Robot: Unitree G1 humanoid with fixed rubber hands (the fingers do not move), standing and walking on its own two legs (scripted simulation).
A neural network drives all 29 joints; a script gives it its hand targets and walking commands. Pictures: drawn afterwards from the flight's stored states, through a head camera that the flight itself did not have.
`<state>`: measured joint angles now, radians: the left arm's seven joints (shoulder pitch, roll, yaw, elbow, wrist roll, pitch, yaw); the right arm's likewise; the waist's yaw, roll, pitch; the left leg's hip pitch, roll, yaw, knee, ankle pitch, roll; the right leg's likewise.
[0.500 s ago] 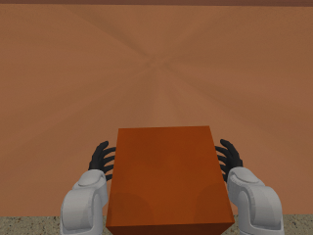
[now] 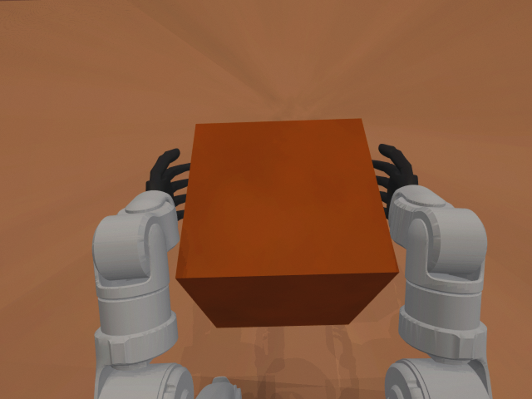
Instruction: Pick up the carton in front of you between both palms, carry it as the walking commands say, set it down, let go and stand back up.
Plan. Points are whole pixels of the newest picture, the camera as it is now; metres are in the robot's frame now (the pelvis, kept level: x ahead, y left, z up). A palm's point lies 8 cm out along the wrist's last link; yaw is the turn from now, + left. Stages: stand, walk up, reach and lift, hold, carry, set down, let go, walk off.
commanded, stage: carry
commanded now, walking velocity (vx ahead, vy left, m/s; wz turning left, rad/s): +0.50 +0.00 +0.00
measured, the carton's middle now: (280, 235) +0.34 +0.01 +0.08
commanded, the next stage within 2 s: none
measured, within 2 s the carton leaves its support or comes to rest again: neither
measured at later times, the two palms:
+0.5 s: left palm (204, 61) +0.73 +0.16 +0.14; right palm (352, 61) +0.71 -0.14 +0.14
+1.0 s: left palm out of the picture +1.01 +0.26 +0.20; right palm out of the picture +1.07 -0.04 +0.19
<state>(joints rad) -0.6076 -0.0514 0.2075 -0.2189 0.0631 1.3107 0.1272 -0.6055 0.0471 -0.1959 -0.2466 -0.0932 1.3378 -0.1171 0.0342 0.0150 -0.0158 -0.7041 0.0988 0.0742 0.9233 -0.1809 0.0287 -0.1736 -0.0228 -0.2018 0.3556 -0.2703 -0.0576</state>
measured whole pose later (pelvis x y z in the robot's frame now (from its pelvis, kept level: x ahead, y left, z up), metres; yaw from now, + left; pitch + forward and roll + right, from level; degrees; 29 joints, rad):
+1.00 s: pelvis +0.67 +0.05 +0.02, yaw +10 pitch +3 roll +1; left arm -0.82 -0.01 0.29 0.03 0.06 1.31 0.13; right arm -0.85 0.00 -0.26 0.03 -0.09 1.34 -0.12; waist 0.00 0.01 0.00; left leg -0.59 -0.03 0.18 0.64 -0.22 0.11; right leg -0.05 -0.11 -0.28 0.57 -0.57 0.02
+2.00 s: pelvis +1.21 +0.20 +0.09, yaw +4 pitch +5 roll -3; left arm -0.89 0.03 0.25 0.13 0.06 1.34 0.13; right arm -0.79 0.02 -0.28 0.05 -0.06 1.33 -0.14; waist -0.07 -0.01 -0.03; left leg -0.20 0.07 0.18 0.45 -0.43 0.01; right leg -0.72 0.00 -0.06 1.17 -0.40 -0.04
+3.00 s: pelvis +1.78 +0.12 +0.13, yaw -20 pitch +4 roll +0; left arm -0.87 -0.02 0.29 0.16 0.13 1.31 0.12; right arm -0.86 -0.06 -0.25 0.17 -0.01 1.31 -0.14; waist -0.07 0.04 -0.07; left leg -0.36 0.08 0.03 0.90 -0.54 0.01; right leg -0.47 0.00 -0.12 0.62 -0.29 -0.02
